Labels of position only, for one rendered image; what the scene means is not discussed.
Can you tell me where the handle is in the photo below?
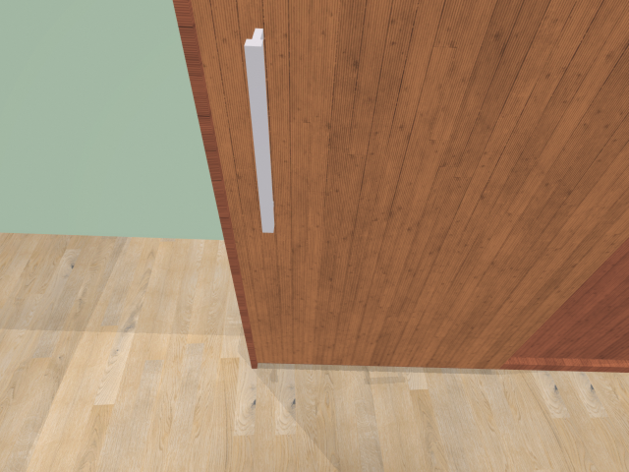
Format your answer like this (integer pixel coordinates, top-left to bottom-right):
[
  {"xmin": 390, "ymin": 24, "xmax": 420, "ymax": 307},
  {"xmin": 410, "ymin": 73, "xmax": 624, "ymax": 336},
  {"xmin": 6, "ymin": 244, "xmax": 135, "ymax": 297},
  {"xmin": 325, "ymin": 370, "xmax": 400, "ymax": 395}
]
[{"xmin": 244, "ymin": 29, "xmax": 274, "ymax": 233}]

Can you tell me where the wardrobe door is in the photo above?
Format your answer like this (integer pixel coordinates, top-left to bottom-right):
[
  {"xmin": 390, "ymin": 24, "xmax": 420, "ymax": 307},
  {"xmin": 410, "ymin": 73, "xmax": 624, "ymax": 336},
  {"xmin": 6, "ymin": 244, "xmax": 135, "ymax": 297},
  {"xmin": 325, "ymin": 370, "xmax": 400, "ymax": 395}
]
[
  {"xmin": 191, "ymin": 0, "xmax": 629, "ymax": 369},
  {"xmin": 511, "ymin": 238, "xmax": 629, "ymax": 360}
]

